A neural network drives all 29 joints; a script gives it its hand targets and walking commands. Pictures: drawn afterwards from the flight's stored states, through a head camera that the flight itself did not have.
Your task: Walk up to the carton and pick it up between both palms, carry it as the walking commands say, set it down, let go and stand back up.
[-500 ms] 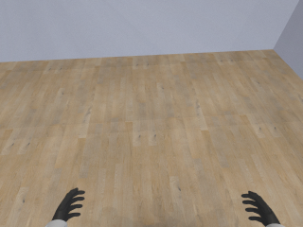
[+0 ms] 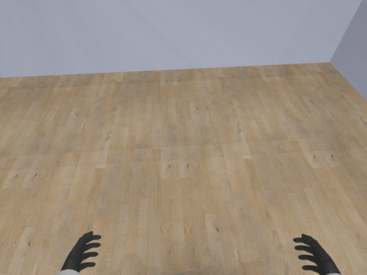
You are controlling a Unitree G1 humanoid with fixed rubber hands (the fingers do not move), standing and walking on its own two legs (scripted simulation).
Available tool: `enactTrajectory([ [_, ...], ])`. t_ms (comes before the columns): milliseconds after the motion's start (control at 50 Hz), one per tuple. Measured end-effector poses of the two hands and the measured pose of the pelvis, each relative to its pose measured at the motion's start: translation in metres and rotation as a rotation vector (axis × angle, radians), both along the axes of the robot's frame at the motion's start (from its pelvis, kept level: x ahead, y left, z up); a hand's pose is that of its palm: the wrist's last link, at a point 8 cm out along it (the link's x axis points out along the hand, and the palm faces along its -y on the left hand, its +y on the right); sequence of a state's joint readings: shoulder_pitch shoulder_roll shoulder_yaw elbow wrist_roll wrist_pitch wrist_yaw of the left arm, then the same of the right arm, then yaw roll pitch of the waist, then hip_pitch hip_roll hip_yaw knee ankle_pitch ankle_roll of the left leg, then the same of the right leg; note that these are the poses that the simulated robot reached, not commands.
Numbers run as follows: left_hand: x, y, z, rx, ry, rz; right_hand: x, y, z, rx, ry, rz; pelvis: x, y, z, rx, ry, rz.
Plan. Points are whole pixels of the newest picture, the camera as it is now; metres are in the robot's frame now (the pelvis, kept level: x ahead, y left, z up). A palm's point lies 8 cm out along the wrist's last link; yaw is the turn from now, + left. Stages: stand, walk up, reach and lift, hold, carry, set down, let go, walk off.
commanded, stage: stand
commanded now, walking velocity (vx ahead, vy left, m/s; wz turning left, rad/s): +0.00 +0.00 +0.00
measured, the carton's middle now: out of the picture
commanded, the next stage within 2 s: walk up in 1.02 s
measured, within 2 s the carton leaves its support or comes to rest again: neither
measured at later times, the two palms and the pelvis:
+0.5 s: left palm out of the picture +0.14 +0.27 -0.08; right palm out of the picture +0.14 -0.28 -0.07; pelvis +0.00 +0.00 +0.00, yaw +0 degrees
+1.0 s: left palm out of the picture +0.13 +0.27 -0.08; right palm out of the picture +0.14 -0.29 -0.07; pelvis +0.00 +0.00 +0.00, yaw +0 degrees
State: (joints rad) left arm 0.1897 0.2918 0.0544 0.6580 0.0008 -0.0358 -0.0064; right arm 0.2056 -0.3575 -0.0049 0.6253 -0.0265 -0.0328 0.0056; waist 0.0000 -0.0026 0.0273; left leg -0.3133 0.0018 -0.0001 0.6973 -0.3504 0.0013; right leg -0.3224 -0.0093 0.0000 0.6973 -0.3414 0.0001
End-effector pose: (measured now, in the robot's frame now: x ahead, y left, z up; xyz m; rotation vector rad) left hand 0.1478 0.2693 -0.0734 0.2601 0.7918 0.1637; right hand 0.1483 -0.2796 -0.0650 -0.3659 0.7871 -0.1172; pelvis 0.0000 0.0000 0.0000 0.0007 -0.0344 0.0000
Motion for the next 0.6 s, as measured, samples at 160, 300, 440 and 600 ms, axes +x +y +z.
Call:
enactTrajectory([
  [160,-0.0038,0.0003,-0.0005,0.000,0.002,0.001,-0.0028,-0.0018,0.0010,-0.005,-0.003,0.000,-0.0029,-0.0001,-0.0001,0.000,-0.004,0.000],
  [300,-0.0083,0.0011,-0.0025,-0.001,0.015,0.005,-0.0059,-0.0026,0.0000,-0.005,0.003,-0.002,-0.0045,-0.0002,-0.0001,0.000,-0.006,0.000],
  [440,-0.0102,0.0002,-0.0034,-0.002,0.024,0.006,-0.0069,-0.0042,-0.0006,-0.005,0.006,-0.003,-0.0050,-0.0012,0.0000,0.002,-0.006,0.000],
  [600,-0.0102,-0.0002,-0.0038,-0.001,0.030,0.007,-0.0067,-0.0056,-0.0012,-0.006,0.010,-0.003,-0.0042,-0.0021,0.0002,0.003,-0.004,0.000],
])
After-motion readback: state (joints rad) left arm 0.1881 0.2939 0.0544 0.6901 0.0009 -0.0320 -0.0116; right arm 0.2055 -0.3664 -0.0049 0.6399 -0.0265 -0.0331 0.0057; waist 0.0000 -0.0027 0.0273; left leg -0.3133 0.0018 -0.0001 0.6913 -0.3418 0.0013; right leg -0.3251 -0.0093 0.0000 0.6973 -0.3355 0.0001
